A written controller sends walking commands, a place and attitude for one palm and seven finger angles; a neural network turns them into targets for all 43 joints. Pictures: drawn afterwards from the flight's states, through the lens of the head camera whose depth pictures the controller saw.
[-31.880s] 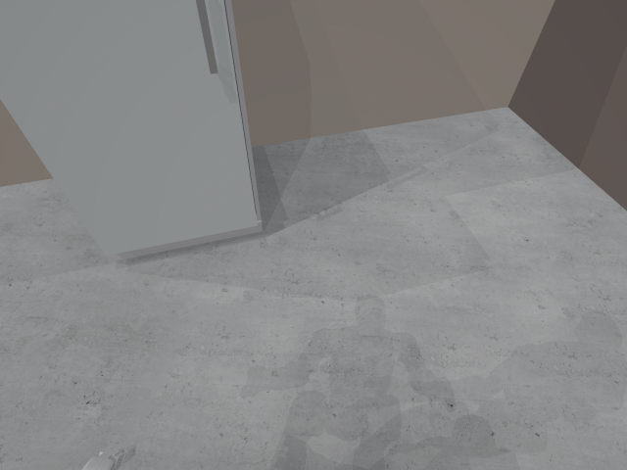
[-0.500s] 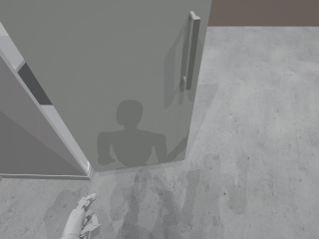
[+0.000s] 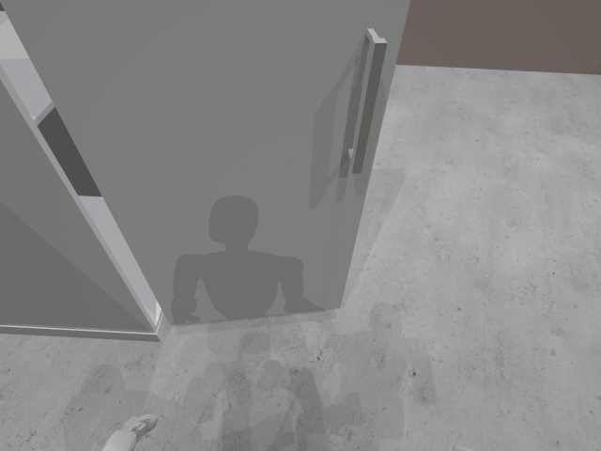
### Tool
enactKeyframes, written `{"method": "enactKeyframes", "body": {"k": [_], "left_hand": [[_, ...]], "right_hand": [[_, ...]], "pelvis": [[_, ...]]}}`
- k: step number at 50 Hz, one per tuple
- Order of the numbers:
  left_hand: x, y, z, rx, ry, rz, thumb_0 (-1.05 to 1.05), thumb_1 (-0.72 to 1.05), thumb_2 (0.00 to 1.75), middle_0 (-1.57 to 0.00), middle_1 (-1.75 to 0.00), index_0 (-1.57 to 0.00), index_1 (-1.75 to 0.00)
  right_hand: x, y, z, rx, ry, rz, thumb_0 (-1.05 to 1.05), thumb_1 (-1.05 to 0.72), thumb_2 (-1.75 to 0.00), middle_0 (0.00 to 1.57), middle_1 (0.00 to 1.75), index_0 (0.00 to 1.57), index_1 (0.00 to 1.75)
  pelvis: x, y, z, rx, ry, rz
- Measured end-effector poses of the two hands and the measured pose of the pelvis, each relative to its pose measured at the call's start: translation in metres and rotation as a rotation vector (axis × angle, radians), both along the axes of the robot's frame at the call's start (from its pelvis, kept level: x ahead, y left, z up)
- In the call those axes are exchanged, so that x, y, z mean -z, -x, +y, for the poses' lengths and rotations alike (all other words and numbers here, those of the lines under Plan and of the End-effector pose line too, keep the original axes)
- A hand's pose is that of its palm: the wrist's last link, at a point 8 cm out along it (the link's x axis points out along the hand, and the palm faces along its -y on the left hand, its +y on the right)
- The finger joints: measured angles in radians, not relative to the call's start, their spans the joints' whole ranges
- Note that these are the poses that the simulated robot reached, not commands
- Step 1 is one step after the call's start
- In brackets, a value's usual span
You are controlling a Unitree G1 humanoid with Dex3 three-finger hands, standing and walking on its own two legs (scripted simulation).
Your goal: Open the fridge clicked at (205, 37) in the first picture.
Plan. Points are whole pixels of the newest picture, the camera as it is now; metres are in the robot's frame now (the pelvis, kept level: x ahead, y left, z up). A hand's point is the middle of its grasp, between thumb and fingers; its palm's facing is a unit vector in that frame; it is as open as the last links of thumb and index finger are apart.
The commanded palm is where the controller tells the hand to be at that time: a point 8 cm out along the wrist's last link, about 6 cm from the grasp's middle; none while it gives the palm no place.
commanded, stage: let the arm hang, fingers relaxed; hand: right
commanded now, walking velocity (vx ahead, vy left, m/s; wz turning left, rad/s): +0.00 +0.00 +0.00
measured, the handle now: (362, 108) +0.65 -0.06 +0.13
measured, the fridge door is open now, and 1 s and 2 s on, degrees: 80 80 80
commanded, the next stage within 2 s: look to check the result in 0.86 s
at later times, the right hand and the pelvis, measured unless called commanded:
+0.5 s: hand out of the picture -0.02 -0.18 -0.16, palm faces +0.02 +0.98 -0.20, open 7.4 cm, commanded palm none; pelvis +0.00 -0.01 +0.01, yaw +1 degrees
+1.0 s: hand out of the picture +0.01 -0.18 -0.16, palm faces +0.01 +0.98 -0.19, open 7.4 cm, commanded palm none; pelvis +0.01 +0.00 +0.01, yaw +1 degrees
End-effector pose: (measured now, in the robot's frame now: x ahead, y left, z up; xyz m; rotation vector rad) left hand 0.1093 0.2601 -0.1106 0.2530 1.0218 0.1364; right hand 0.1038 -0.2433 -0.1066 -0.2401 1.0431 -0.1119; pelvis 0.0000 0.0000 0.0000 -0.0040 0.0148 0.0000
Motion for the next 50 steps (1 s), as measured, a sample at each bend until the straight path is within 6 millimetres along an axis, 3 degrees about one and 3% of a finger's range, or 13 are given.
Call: {"method": "enactKeyframes", "body": {"k": [2, 8, 12, 15, 19, 25, 34, 50], "left_hand": [[0.001, 0.025, -0.001, -0.018, -0.01, 0.087, 0.01, 0.91, 0.9, -0.2, -0.3, -0.2, -0.3], [0.007, 0.094, -0.014, -0.057, -0.001, 0.334, 0.01, 0.91, 0.9, -0.2, -0.3, -0.2, -0.3], [0.013, 0.122, -0.027, -0.089, 0.034, 0.415, 0.01, 0.91, 0.9, -0.2, -0.3, -0.2, -0.3], [0.017, 0.132, -0.038, -0.106, 0.065, 0.438, 0.01, 0.91, 0.9, -0.2, -0.3, -0.2, -0.3], [0.022, 0.136, -0.051, -0.119, 0.099, 0.436, 0.01, 0.91, 0.9, -0.2, -0.3, -0.2, -0.3], [0.026, 0.131, -0.062, -0.122, 0.12, 0.41, 0.01, 0.92, 0.9, -0.2, -0.3, -0.2, -0.3], [0.023, 0.126, -0.057, -0.143, 0.106, 0.377, 0.01, 0.92, 0.9, -0.2, -0.3, -0.2, -0.3], [0.023, 0.113, -0.048, -0.13, 0.093, 0.371, 0.01, 0.91, 0.9, -0.2, -0.3, -0.2, -0.3]], "right_hand": [[0.024, 0.036, 0.026, 0.008, -0.085, 0.145, 0.01, -0.91, -0.9, 0.2, 0.3, 0.2, 0.3], [0.035, 0.105, 0.018, 0.12, -0.083, 0.333, -0.01, -1.0, -0.9, 0.21, 0.3, 0.21, 0.3], [0.029, 0.135, 0.01, 0.141, -0.06, 0.424, 0.0, -0.97, -0.9, 0.21, 0.3, 0.2, 0.3], [0.025, 0.146, 0.006, 0.149, -0.043, 0.458, 0.0, -0.95, -0.9, 0.21, 0.3, 0.2, 0.3], [0.022, 0.146, 0.005, 0.148, -0.033, 0.459, 0.01, -0.93, -0.9, 0.2, 0.3, 0.2, 0.3], [0.023, 0.126, 0.011, 0.132, -0.049, 0.402, 0.01, -0.91, -0.9, 0.2, 0.3, 0.2, 0.3], [0.028, 0.1, 0.02, 0.104, -0.071, 0.342, 0.01, -0.93, -0.9, 0.2, 0.3, 0.2, 0.3], [0.025, 0.098, 0.019, 0.116, -0.063, 0.353, 0.01, -0.91, -0.9, 0.2, 0.3, 0.2, 0.3]], "pelvis": [[-0.003, 0.001, 0.001, -0.003, -0.003, -0.006], [-0.01, 0.002, 0.005, 0.009, -0.021, -0.007], [-0.012, 0.002, 0.002, 0.006, -0.023, -0.009], [-0.013, 0.002, 0.0, 0.001, -0.021, -0.012], [-0.013, 0.001, -0.004, -0.006, -0.018, -0.018], [-0.013, 0.001, -0.007, -0.013, -0.012, -0.023], [-0.013, -0.001, -0.008, -0.022, -0.007, -0.024], [-0.014, -0.005, -0.005, -0.017, -0.006, -0.024]]}}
